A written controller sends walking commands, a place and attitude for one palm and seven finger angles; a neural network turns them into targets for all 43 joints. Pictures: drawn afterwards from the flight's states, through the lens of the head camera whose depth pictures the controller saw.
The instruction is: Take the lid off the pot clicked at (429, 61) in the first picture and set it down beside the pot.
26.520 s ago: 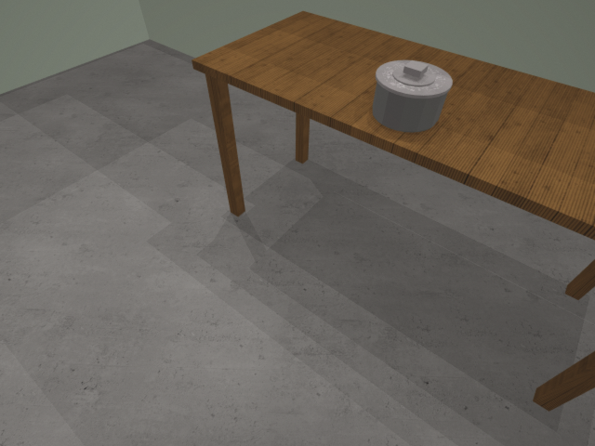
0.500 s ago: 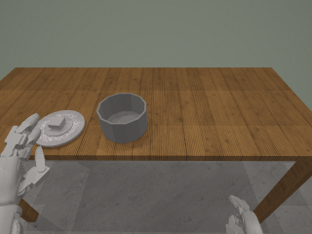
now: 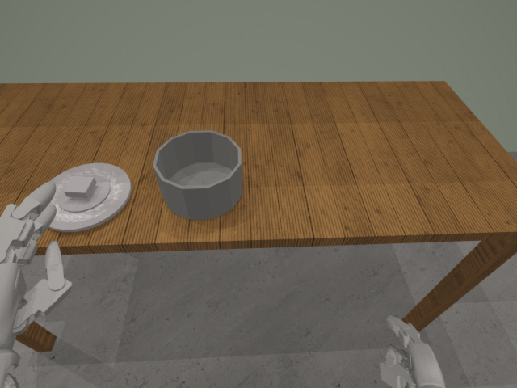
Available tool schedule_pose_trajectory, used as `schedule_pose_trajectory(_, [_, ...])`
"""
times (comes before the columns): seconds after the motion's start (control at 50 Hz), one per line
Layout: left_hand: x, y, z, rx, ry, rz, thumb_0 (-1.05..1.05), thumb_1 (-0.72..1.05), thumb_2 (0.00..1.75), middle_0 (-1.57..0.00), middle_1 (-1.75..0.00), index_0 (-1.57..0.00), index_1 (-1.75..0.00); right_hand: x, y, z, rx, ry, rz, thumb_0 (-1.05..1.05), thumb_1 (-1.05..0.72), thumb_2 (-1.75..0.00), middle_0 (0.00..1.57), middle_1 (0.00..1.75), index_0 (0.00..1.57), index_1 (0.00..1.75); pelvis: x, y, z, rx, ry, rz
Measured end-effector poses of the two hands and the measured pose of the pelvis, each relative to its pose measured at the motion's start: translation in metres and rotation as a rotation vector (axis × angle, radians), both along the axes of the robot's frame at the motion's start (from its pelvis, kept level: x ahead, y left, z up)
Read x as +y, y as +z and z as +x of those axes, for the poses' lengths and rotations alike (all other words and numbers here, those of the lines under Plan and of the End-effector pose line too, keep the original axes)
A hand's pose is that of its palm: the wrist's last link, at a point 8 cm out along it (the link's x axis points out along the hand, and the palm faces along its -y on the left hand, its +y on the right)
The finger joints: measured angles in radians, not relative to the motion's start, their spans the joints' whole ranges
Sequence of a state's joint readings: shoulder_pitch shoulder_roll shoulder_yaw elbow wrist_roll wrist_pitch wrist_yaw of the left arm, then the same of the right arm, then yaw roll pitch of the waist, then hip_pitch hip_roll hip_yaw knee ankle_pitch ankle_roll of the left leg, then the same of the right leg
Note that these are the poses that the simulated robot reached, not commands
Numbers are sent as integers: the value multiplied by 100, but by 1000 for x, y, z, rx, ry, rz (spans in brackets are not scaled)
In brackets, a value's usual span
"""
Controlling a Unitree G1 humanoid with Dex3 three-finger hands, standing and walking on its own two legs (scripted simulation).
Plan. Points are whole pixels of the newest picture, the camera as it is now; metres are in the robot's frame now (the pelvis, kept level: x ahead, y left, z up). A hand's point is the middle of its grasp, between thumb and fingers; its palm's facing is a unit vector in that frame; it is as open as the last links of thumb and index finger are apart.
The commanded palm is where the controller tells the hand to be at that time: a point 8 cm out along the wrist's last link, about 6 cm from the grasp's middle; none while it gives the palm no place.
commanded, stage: step back with the hand held close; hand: left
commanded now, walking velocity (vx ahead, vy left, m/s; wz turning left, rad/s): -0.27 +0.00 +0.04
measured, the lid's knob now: (80, 186) +0.47 +0.41 -0.01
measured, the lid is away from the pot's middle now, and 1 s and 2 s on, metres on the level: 0.25 0.25 0.25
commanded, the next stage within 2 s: stop stepping back and stand still in 1.20 s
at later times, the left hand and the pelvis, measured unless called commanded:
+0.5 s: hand (29, 352) +0.13 +0.24 +0.14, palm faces +0.28 -0.87 -0.41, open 7.4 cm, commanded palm +0.07 +0.29 +0.17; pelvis -0.06 +0.01 -0.01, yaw +0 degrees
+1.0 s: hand out of the picture +0.04 +0.24 +0.17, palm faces +0.31 -0.88 -0.37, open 7.4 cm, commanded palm -0.01 +0.30 +0.17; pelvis -0.14 +0.01 -0.02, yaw +1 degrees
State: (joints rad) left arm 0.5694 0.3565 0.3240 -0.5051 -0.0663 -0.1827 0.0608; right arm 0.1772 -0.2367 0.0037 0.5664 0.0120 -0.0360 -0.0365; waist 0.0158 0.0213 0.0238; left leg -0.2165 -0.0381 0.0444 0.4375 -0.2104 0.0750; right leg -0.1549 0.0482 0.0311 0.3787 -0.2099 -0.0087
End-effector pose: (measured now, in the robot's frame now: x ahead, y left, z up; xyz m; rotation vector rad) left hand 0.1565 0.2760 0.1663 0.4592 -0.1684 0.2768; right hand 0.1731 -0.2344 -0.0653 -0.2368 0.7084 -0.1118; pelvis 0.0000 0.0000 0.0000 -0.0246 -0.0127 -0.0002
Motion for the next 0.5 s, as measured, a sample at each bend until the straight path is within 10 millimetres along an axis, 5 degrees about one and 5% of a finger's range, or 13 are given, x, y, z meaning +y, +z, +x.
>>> schedule_pose_trajectory(0.1, [6, -10, -8, 59, -44, 22, 1, 89, 90, -22, -31, -22, -30, -2, 1, -20, 29, -48, -30, 2, -91, -90, 20, 29, 20, 30, 7, -3, -8, 9, -2, 7])
schedule_pose_trajectory(0.3, [14, 18, -41, -68, 7, 117, 1, 89, 90, -22, -31, -22, -30, 16, -11, -43, -15, -17, 11, 2, -91, -90, 20, 29, 20, 30, 12, -13, -33, 26, -10, 19])
schedule_pose_trajectory(0.5, [7, -6, -66, -44, -40, 15, 1, 89, 90, -21, -31, -22, -30, 15, -13, -83, 38, -43, -4, 2, -91, -90, 20, 30, 20, 30, 10, -14, -63, 15, 7, -22])
